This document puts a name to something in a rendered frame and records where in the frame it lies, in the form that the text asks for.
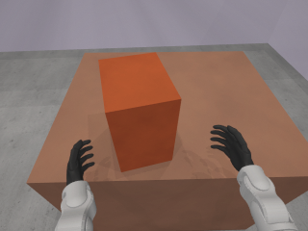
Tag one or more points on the pedestal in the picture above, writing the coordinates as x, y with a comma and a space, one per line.
198, 189

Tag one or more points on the right robot hand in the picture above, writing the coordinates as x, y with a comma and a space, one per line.
235, 146

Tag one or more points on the left robot forearm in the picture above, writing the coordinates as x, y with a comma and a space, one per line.
78, 208

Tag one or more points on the left robot hand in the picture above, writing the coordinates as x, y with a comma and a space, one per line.
75, 170

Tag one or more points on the carton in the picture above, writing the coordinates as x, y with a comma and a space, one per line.
142, 108

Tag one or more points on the right robot forearm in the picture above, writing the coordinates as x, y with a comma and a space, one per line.
268, 211

